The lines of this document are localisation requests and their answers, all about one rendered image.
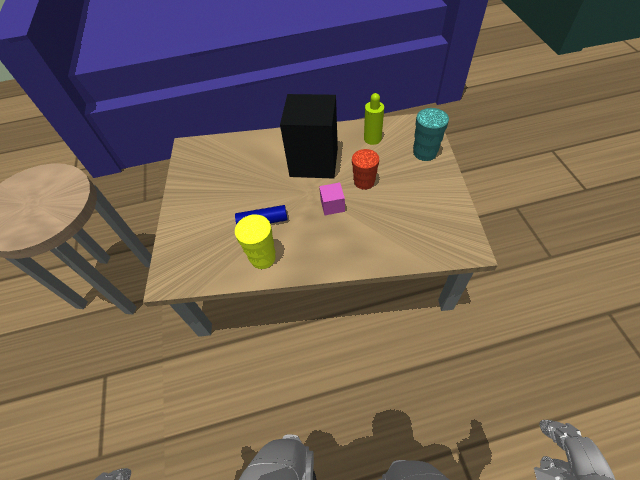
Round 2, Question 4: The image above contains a sofa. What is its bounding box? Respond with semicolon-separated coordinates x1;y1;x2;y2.
0;0;488;178

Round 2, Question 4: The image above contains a right robot hand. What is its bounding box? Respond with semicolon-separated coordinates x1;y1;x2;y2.
534;420;615;480

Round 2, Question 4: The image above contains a stool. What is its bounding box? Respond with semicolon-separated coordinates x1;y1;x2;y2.
0;163;152;315

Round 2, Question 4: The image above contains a coffee table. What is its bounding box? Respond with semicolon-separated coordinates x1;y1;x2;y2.
143;114;498;337

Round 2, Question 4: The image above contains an armchair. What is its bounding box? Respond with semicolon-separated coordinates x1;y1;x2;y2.
502;0;640;55

